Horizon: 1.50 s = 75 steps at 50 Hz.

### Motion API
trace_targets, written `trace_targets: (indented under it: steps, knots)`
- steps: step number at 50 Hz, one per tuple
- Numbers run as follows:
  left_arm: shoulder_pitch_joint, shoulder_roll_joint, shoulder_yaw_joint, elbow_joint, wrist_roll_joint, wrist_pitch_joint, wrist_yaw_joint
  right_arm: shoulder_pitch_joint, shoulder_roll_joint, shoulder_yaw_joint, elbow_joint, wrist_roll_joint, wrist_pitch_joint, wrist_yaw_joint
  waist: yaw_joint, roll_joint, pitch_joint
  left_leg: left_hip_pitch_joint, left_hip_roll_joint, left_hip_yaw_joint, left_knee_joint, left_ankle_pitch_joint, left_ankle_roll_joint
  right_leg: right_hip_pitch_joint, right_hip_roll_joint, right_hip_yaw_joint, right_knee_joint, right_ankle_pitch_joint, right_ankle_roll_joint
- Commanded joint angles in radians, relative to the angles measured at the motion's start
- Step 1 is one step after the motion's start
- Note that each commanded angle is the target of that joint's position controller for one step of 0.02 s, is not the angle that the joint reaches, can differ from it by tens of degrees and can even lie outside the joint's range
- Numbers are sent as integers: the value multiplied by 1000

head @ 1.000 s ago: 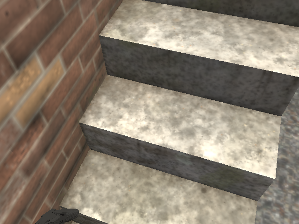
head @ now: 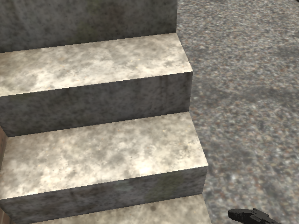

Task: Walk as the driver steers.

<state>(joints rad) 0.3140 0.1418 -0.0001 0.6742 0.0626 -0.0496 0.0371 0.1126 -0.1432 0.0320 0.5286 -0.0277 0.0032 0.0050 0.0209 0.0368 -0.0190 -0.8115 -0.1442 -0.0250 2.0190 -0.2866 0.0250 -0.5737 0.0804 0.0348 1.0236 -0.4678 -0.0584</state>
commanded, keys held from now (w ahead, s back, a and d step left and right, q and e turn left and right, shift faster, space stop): w+q+shift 0.62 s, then w+e+shift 0.38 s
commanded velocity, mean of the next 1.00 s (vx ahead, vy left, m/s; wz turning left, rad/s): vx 0.92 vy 0.00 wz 0.39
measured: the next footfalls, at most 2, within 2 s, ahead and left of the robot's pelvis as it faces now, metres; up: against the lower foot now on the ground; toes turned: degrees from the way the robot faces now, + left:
left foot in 0.22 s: +0.09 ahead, +0.15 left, +0.00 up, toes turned +4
right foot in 0.70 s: +0.38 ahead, +0.04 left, +0.20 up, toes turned +22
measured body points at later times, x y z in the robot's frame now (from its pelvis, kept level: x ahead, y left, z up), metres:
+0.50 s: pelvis +0.12 +0.09 +0.06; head +0.12 +0.10 +0.51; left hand +0.36 +0.28 +0.04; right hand +0.11 -0.15 -0.07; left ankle +0.05 +0.14 -0.67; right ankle +0.16 -0.02 -0.37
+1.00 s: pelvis +0.41 +0.17 +0.26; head +0.43 +0.21 +0.71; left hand +0.22 +0.34 +0.11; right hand +0.77 +0.21 +0.35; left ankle +0.48 +0.32 -0.23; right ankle +0.35 +0.02 -0.47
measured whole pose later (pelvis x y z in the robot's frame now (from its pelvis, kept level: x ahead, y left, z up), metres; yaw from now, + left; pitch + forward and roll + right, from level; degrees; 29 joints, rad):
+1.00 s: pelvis +0.41 +0.17 +0.26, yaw +21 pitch +5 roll -1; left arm 0.55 0.22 0.08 1.06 0.00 -0.09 0.00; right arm -0.24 -0.02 0.08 0.33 -0.02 -0.10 -0.08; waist 0.07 -0.06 -0.04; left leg -1.26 0.07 0.01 1.80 -0.49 0.14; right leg -0.07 0.06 0.04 0.31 -0.27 -0.09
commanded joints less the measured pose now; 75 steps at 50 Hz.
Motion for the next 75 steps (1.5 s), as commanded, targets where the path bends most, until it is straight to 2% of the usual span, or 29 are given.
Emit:
trace_targets:
  steps: [1,5,8,11,12,13,14,17,27,30,34,36,37,38,41,44,47,49,51,52,53,54,55,58,62,65,71,74,75]
  knots:
    - [-146,136,48,-80,28,-34,-7,-54,-74,-44,-83,13,37,-36,-45,-100,10,-122,-3,-125,63,49,-5,24,-277,332,-416,31,-134]
    - [-280,174,53,-114,25,-64,4,36,-140,-79,-77,14,72,-43,-133,-113,-49,-18,59,-123,-31,134,-20,14,-365,282,-479,92,-108]
    - [-362,172,35,-120,27,-58,23,98,-147,-75,-44,57,79,-16,-195,-90,-38,325,149,92,-975,9,45,-52,-307,24,-490,92,-59]
    - [-309,109,13,-75,3,-23,8,429,-155,-112,118,68,34,-4,-262,-59,-138,679,42,157,-1383,78,145,62,-211,-174,100,435,-96]
    - [-402,12,-9,-138,-18,-11,-15,461,-128,-111,170,48,-2,-2,-248,138,-14,647,6,-85,-1289,119,203,-216,-48,-171,490,59,-31]
    - [-306,-157,-62,-210,32,-17,-40,357,-67,-69,157,27,-20,-23,-84,269,-18,662,139,-618,-1499,171,328,-458,-20,-16,835,87,31]
    - [-207,-106,-43,-213,58,-31,-76,204,-95,-82,104,13,-23,-50,7,188,-63,565,260,-1029,-1814,-366,366,-493,-53,49,905,199,54]
    - [-467,83,-8,-268,28,-49,-98,209,-238,-135,118,8,-70,-86,-96,-142,32,487,294,-880,-1798,-433,320,-477,-113,68,682,153,71]
    - [-809,-163,-87,-385,45,-25,-82,585,-92,-126,367,14,-132,-76,-191,-55,104,793,224,-575,-1795,-209,302,-1091,-129,12,1166,-102,-13]
    - [-825,-148,-95,-427,-25,7,-82,443,-75,-121,317,39,-99,-109,-137,43,103,292,257,-432,-2154,367,309,-303,-150,-156,683,32,-14]
    - [-206,56,15,-197,-60,33,-37,257,-254,-163,226,52,-164,-62,140,48,-400,619,297,-230,-1423,1934,237,345,-7,-137,206,-98,-77]
    - [-83,156,70,-104,-16,34,-35,131,-174,-151,156,15,-209,-11,186,-74,-387,490,219,-263,-898,1261,199,473,-73,176,-206,-106,-183]
    - [-19,227,99,-3,-10,61,-8,92,-69,-135,97,11,-197,0,170,-434,-284,-68,-43,-187,-347,289,123,561,-345,858,-509,-72,-376]
    - [-22,148,91,6,-20,54,-5,48,22,-92,39,-67,-209,-4,154,-195,-214,-239,-47,-300,115,177,126,480,-314,998,-586,-79,-407]
    - [-18,-26,48,228,-20,-11,11,-28,142,-4,-85,-74,-148,-38,-51,-12,98,-473,76,-311,341,89,119,227,-274,585,-626,-123,-240]
    - [-117,8,34,231,-50,-45,-38,-128,62,11,-135,-4,-102,-67,-136,27,235,-334,171,-83,28,-38,83,-80,-206,256,-798,195,-145]
    - [27,142,78,279,-37,-105,-49,-434,54,11,-258,14,-98,-100,-30,-11,244,-455,204,37,146,-287,84,25,-239,263,-950,576,-235]
    - [111,196,113,289,-83,-78,-27,-429,53,27,-304,6,-103,-86,-41,33,107,-126,261,46,-440,-287,136,106,-141,117,-997,700,-185]
    - [129,276,124,189,-92,-66,-26,-120,3,-2,-166,64,-97,-86,-108,60,-284,684,69,189,-818,-204,84,40,-152,179,-783,1570,-205]
    - [-4,412,168,152,-86,-96,-53,161,-89,-60,-118,32,-78,-110,-309,-60,-495,823,118,30,-906,-238,81,161,-215,188,-390,1943,-154]
    - [-132,332,159,73,-95,-121,-93,346,-276,-123,-71,-16,-84,-118,-368,243,-680,990,404,-503,-1222,-430,153,38,-54,143,127,1385,-80]
    - [-155,226,144,16,-40,-129,-117,266,-326,-135,-62,-9,-84,-119,-283,382,-677,925,513,-904,-1587,-428,159,-93,85,198,575,537,-54]
    - [-101,100,126,-29,11,-112,-111,54,-251,-121,-53,4,-96,-103,-131,224,-524,784,569,-902,-1639,-649,106,-250,46,238,862,540,-57]
    - [-124,40,94,-95,44,-2,-68,-129,-102,-71,98,33,-118,-111,72,-82,-48,418,493,-338,-1533,-265,115,-428,14,102,1073,544,-53]
    - [-119,-3,50,-100,-30,52,-82,62,-105,-68,288,-13,-175,-60,77,71,64,553,470,7,-1675,-59,79,-684,-35,143,1187,236,-87]
    - [-266,13,47,-157,-31,85,-59,167,-130,-63,316,6,-205,-41,88,0,194,662,529,59,-1822,-50,97,-990,-15,136,1491,45,-98]
    - [-487,63,23,-261,-23,155,-82,232,-264,-74,305,48,-183,-72,79,-15,115,544,400,437,-2078,542,53,-503,-85,-205,802,61,-129]
    - [-119,127,66,-143,-42,143,-96,73,-421,-117,212,94,-154,-68,261,55,-303,810,446,387,-1600,1915,127,65,20,-180,466,82,-150]
    - [-153,189,79,-134,-32,121,-96,122,-448,-131,196,109,-149,-44,215,-4,-402,833,441,304,-1377,2032,136,209,84,-168,302,46,-152]
Keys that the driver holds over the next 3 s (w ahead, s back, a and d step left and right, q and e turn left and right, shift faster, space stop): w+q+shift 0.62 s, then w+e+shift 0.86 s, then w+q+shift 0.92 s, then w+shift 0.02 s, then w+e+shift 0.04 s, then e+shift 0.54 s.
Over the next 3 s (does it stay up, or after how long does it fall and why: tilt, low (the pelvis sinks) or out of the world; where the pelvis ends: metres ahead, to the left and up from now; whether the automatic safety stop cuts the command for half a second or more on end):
stays up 1.27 0.39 1.04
